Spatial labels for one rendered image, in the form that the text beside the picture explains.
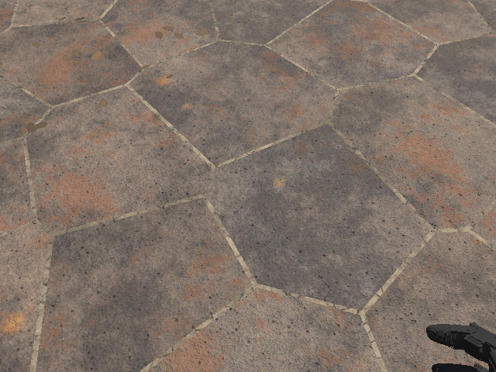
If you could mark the robot right hand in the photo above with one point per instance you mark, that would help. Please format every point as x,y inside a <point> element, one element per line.
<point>475,340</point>

